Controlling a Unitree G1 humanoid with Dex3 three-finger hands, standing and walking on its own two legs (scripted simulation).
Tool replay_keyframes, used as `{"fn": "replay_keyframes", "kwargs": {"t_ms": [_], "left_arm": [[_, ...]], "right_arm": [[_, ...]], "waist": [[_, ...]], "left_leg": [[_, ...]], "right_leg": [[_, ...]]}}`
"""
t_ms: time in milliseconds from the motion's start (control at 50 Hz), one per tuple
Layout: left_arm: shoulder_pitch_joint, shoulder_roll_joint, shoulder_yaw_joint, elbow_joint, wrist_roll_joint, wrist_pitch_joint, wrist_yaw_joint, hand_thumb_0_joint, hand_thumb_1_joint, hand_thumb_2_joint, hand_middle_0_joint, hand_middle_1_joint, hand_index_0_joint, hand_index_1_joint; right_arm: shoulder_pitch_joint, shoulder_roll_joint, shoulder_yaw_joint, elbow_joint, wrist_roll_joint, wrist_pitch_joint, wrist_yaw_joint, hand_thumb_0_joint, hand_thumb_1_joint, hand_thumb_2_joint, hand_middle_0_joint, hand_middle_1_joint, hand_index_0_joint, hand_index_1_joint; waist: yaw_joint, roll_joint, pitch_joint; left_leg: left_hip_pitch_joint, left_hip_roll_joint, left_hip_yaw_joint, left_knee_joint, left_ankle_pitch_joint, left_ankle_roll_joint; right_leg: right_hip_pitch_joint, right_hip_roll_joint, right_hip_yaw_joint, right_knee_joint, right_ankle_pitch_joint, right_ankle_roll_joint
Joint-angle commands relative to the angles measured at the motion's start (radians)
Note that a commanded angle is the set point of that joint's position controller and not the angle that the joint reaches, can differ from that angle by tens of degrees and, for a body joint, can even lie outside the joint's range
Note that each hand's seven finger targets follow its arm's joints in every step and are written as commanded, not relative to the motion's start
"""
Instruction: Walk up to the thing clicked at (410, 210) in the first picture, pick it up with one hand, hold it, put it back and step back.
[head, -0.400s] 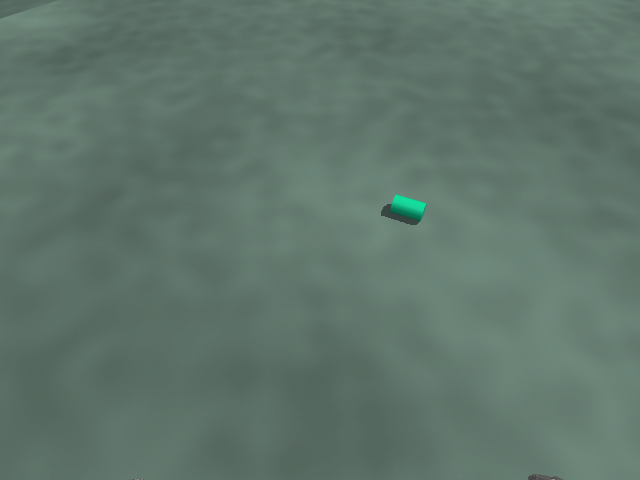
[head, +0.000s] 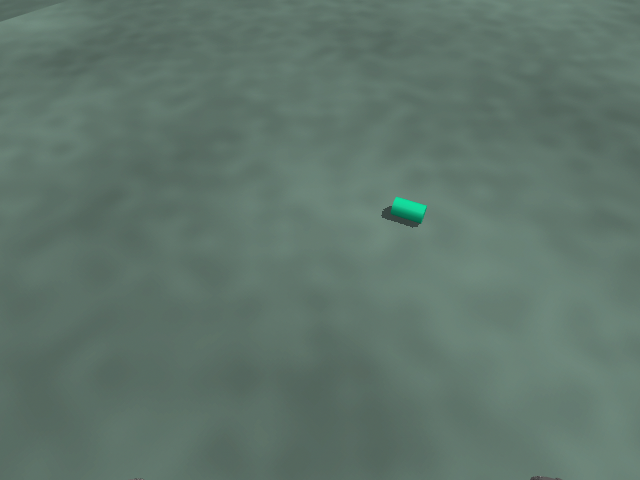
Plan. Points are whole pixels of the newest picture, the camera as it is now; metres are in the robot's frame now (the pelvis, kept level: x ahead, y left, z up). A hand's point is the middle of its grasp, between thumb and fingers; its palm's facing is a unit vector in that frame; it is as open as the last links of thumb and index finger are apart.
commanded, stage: stand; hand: left
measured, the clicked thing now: (408, 210) +1.21 -0.35 -0.74
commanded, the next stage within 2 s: walk up in 0.72 s
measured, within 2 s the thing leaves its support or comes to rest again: neither
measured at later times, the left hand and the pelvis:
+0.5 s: hand out of the picture +0.08 +0.25 -0.15, palm faces -0.02 -0.94 -0.35, open 7.4 cm; pelvis +0.00 +0.00 +0.00, yaw +0 degrees
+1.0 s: hand (171, 474) +0.14 +0.24 -0.15, palm faces -0.19 -0.90 -0.38, open 7.4 cm; pelvis +0.04 -0.05 -0.02, yaw -11 degrees
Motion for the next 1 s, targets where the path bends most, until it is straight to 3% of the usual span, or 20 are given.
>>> {"fn": "replay_keyframes", "kwargs": {"t_ms": [0, 420, 680, 700, 720, 740, 760, 780, 820, 860, 880, 920, 960, 980], "left_arm": [[-0.039, 0.214, 0.044, -0.055, 0.0, -0.019, 0.013, 0.0, 0.9, 0.9, -0.2, -0.3, -0.2, -0.3], [-0.029, 0.215, 0.042, -0.058, 0.002, -0.023, 0.015, 0.0, 0.9, 0.9, -0.2, -0.3, -0.2, -0.3], [-0.029, 0.219, 0.042, -0.057, 0.001, -0.02, 0.014, 0.0, 0.9, 0.9, -0.2, -0.3, -0.2, -0.3], [0.011, 0.311, 0.124, -0.159, 0.035, -0.004, -0.029, 0.0, 0.9, 0.9, -0.2, -0.3, -0.2, -0.3], [-0.059, 0.282, 0.119, -0.172, 0.041, 0.008, -0.049, 0.0, 0.9, 0.9, -0.2, -0.3, -0.2, -0.3], [-0.145, 0.257, 0.121, -0.223, 0.048, 0.015, -0.066, 0.0, 0.9, 0.9, -0.2, -0.3, -0.2, -0.3], [-0.131, 0.264, 0.126, -0.247, 0.048, 0.018, -0.071, 0.0, 0.9, 0.9, -0.2, -0.3, -0.2, -0.3], [-0.072, 0.272, 0.129, -0.242, 0.042, 0.014, -0.08, 0.0, 0.9, 0.9, -0.2, -0.3, -0.2, -0.3], [0.015, 0.265, 0.135, -0.239, 0.029, 0.014, -0.102, 0.0, 0.9, 0.9, -0.2, -0.3, -0.2, -0.3], [0.045, 0.263, 0.142, -0.239, 0.029, 0.016, -0.125, 0.0, 0.9, 0.9, -0.2, -0.3, -0.2, -0.3], [0.034, 0.252, 0.141, -0.249, 0.029, 0.015, -0.132, 0.0, 0.9, 0.9, -0.2, -0.3, -0.2, -0.3], [0.048, 0.244, 0.143, -0.248, 0.03, 0.011, -0.133, 0.0, 0.9, 0.9, -0.2, -0.3, -0.2, -0.3], [0.121, 0.25, 0.148, -0.228, 0.033, 0.007, -0.126, 0.0, 0.9, 0.9, -0.2, -0.3, -0.2, -0.3], [0.186, 0.26, 0.156, -0.212, 0.035, 0.003, -0.119, 0.0, 0.9, 0.9, -0.2, -0.3, -0.2, -0.3]], "right_arm": [[-0.036, -0.207, -0.04, -0.056, -0.001, -0.025, -0.012, 0.0, -0.9, -0.9, 0.2, 0.3, 0.2, 0.3], [-0.037, -0.211, -0.042, -0.056, -0.001, -0.02, -0.01, 0.0, -0.9, -0.9, 0.2, 0.3, 0.2, 0.3], [-0.025, -0.207, -0.04, -0.051, -0.001, -0.022, -0.01, 0.0, -0.9, -0.9, 0.2, 0.3, 0.2, 0.3], [0.053, -0.343, -0.125, -0.122, -0.026, -0.05, -0.007, 0.0, -0.9, -0.9, 0.2, 0.3, 0.2, 0.3], [0.131, -0.376, -0.149, -0.091, -0.03, -0.058, -0.009, 0.0, -0.9, -0.9, 0.2, 0.3, 0.2, 0.3], [0.176, -0.408, -0.172, -0.103, -0.031, -0.065, -0.013, 0.0, -0.9, -0.9, 0.2, 0.3, 0.2, 0.3], [0.133, -0.415, -0.176, -0.143, -0.027, -0.075, -0.015, 0.0, -0.9, -0.9, 0.2, 0.3, 0.2, 0.3], [0.097, -0.39, -0.173, -0.166, -0.026, -0.084, -0.016, 0.0, -0.9, -0.9, 0.2, 0.3, 0.2, 0.3], [0.028, -0.36, -0.166, -0.207, -0.036, -0.09, -0.011, 0.0, -0.9, -0.9, 0.2, 0.3, 0.2, 0.3], [-0.005, -0.357, -0.171, -0.239, -0.043, -0.09, -0.002, 0.0, -0.9, -0.9, 0.2, 0.3, 0.2, 0.3], [-0.01, -0.357, -0.172, -0.245, -0.05, -0.09, 0.005, 0.0, -0.9, -0.9, 0.2, 0.3, 0.2, 0.3], [0.001, -0.355, -0.171, -0.248, -0.05, -0.086, 0.012, 0.0, -0.9, -0.9, 0.2, 0.3, 0.2, 0.3], [-0.013, -0.357, -0.171, -0.257, -0.046, -0.077, 0.015, 0.0, -0.9, -0.9, 0.2, 0.3, 0.2, 0.3], [-0.021, -0.346, -0.165, -0.262, -0.042, -0.068, 0.015, 0.0, -0.9, -0.9, 0.2, 0.3, 0.2, 0.3]], "waist": [[-0.002, -0.007, -0.07], [-0.003, -0.006, -0.085], [-0.004, -0.003, -0.067], [-0.045, -0.039, -0.118], [-0.093, 0.05, -0.054], [-0.138, 0.141, 0.013], [-0.106, 0.09, 0.055], [-0.062, 0.026, 0.032], [-0.001, 0.068, 0.022], [0.01, 0.136, 0.039], [0.0, 0.152, 0.053], [-0.004, 0.149, 0.046], [0.03, 0.108, 0.031], [0.064, 0.05, 0.017]], "left_leg": [[0.008, 0.119, -0.087, -0.038, 0.16, 0.035], [0.021, 0.121, -0.086, -0.029, 0.18, 0.037], [0.006, 0.123, -0.093, -0.047, 0.158, 0.033], [0.175, 0.126, -0.088, 0.042, -0.288, 0.111], [0.28, 0.227, -0.196, -0.036, -0.475, 0.168], [0.239, 0.404, -0.357, -0.159, -0.534, 0.248], [0.151, 0.503, -0.408, -0.192, -0.482, 0.289], [0.119, 0.485, -0.37, -0.186, -0.414, 0.274], [0.098, 0.416, -0.233, -0.162, -0.373, 0.244], [-0.017, 0.348, -0.074, -0.137, -0.328, 0.208], [-0.062, 0.314, -0.01, -0.117, -0.315, 0.191], [-0.118, 0.262, 0.067, -0.058, -0.301, 0.164], [-0.196, 0.245, 0.11, 0.039, -0.375, 0.153], [-0.242, 0.225, 0.141, 0.145, -0.398, 0.139]], "right_leg": [[0.01, -0.124, 0.091, -0.052, 0.158, -0.028], [0.026, -0.128, 0.09, -0.062, 0.195, -0.025], [0.018, -0.126, 0.092, -0.06, 0.156, -0.028], [-0.192, -0.042, 0.113, 0.065, -0.251, -0.059], [-0.448, -0.023, 0.062, 0.212, -0.342, -0.045], [-0.591, -0.029, 0.047, 0.466, -0.284, -0.024], [-0.626, -0.101, 0.127, 0.587, -0.266, -0.017], [-0.585, -0.13, 0.16, 0.616, -0.226, -0.019], [-0.525, -0.159, 0.15, 0.566, -0.199, -0.01], [-0.388, -0.144, 0.073, 0.467, -0.18, 0.001], [-0.335, -0.136, 0.036, 0.395, -0.17, -0.001], [-0.231, -0.095, -0.043, 0.338, -0.108, -0.004], [-0.115, -0.056, -0.12, 0.319, -0.048, -0.009], [-0.039, -0.027, -0.15, 0.296, -0.036, -0.013]]}}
